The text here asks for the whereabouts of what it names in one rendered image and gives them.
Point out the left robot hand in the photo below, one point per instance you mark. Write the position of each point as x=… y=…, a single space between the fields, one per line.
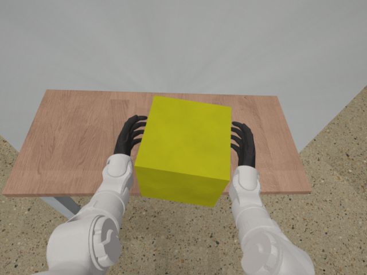
x=126 y=141

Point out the carton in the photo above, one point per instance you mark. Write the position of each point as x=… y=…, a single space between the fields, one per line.
x=185 y=152

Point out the table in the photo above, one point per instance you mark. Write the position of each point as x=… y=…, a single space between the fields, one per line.
x=75 y=132

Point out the right robot upper arm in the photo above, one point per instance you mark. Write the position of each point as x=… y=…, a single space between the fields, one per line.
x=269 y=254

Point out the right robot hand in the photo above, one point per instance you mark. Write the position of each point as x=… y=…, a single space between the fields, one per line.
x=246 y=150

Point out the right robot forearm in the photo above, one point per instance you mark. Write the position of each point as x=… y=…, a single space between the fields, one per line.
x=248 y=211

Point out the left robot upper arm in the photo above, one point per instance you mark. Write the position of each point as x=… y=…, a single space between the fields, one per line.
x=87 y=246

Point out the left robot forearm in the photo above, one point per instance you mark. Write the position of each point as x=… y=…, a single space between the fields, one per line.
x=112 y=196

